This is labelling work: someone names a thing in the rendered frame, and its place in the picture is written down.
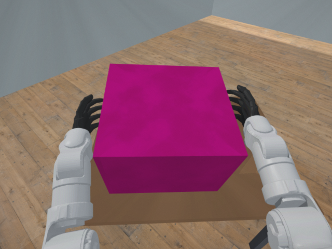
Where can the robot left upper arm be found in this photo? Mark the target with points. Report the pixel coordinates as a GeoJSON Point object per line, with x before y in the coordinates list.
{"type": "Point", "coordinates": [78, 239]}

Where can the carton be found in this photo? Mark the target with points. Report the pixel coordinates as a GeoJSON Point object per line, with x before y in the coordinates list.
{"type": "Point", "coordinates": [166, 128]}

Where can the robot right forearm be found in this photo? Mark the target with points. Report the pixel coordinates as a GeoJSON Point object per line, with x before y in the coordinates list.
{"type": "Point", "coordinates": [282, 185]}

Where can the left robot hand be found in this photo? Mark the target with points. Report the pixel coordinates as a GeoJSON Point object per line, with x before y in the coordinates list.
{"type": "Point", "coordinates": [83, 118]}

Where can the robot left forearm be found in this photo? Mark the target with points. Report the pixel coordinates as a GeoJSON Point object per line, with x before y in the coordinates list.
{"type": "Point", "coordinates": [71, 205]}

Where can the right robot hand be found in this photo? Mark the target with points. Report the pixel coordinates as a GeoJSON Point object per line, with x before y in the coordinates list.
{"type": "Point", "coordinates": [247, 104]}

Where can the table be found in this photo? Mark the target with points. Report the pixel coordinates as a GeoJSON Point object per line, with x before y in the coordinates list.
{"type": "Point", "coordinates": [239, 198]}

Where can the robot right upper arm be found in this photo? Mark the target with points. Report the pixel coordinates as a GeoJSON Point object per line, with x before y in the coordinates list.
{"type": "Point", "coordinates": [297, 228]}

